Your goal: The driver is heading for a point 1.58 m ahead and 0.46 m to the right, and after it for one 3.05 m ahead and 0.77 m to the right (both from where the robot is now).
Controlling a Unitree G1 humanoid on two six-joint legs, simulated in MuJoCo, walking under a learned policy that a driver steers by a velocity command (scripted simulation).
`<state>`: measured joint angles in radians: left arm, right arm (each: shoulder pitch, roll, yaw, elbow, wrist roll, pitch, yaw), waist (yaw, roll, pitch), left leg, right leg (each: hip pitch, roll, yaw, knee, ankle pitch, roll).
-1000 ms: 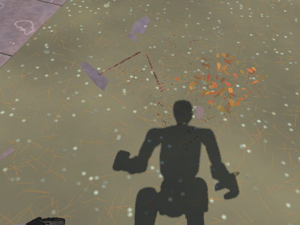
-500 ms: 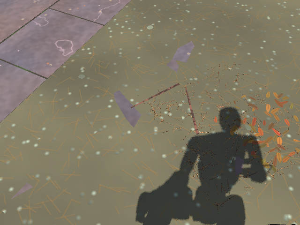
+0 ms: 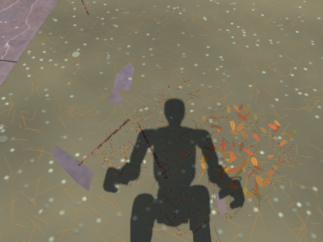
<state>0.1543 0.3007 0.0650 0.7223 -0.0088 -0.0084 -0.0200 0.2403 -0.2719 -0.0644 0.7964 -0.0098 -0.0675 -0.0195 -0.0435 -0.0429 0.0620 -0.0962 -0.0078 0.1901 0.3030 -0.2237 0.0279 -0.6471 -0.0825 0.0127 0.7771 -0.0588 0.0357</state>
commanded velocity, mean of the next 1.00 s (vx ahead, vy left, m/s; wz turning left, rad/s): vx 0.05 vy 0.00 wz -0.48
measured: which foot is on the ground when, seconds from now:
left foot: down 0.00-0.14, up 0.16-0.54, down 0.56-1.00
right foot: up 0.00-0.10, down 0.12-0.56, up 0.58-0.92, down 0.94-1.00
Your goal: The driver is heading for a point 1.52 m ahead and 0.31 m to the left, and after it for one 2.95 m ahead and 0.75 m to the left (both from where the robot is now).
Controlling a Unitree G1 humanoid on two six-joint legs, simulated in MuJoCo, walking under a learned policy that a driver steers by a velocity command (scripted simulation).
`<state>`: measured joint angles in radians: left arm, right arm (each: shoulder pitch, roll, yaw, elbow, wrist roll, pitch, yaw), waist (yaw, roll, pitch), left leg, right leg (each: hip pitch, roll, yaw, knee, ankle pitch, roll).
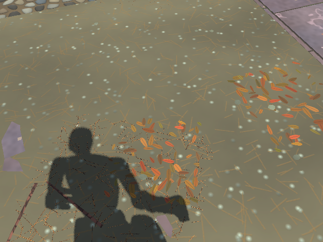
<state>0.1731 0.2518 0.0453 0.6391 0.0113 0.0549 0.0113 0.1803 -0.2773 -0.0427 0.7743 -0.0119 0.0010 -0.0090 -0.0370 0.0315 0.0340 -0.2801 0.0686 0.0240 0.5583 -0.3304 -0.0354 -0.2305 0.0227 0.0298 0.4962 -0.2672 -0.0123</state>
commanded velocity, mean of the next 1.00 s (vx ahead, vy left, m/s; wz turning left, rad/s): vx -0.05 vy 0.00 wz -0.04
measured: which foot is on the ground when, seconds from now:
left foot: down 0.00-1.00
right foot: down 0.00-0.76, up 0.78-1.00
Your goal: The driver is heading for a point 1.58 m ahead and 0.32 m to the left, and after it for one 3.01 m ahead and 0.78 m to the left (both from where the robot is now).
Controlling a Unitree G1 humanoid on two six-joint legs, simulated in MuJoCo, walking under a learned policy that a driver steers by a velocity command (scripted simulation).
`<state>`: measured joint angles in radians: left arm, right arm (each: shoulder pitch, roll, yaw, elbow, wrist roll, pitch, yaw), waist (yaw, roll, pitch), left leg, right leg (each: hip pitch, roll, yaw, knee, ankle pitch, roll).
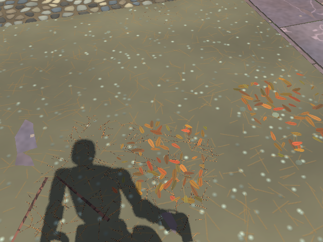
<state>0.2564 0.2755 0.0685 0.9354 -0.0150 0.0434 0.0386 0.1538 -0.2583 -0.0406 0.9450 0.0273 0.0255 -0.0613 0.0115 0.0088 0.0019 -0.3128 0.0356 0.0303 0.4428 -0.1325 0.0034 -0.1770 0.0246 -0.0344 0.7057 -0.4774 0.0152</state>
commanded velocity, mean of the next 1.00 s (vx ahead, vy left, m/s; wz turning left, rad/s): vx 0.12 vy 0.00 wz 0.00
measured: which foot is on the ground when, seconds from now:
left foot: down 0.00-0.04, up 0.06-0.42, down 0.44-1.00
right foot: up 0.00-0.02, down 0.04-0.44, up 0.46-0.72, down 0.74-1.00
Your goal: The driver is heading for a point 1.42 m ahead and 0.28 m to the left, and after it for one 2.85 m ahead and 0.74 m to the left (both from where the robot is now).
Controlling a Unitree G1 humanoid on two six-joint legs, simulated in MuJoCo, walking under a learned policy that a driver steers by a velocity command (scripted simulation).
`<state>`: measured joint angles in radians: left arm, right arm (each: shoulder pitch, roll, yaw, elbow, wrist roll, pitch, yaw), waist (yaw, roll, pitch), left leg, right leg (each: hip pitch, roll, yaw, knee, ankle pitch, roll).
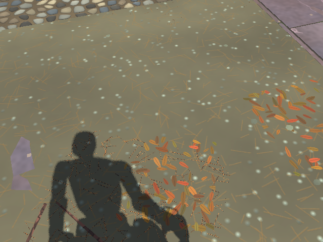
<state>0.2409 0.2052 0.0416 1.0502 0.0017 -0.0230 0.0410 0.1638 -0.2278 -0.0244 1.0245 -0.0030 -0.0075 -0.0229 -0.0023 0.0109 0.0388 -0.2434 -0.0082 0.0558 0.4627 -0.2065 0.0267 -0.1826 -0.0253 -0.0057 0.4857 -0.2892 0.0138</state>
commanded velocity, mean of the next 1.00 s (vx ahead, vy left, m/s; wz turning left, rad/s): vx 0.36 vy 0.00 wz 0.00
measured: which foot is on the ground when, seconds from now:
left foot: down 0.00-0.44, up 0.46-0.86, down 0.88-1.00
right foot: down 0.00-0.22, up 0.24-0.40, down 0.42-0.90, up 0.92-1.00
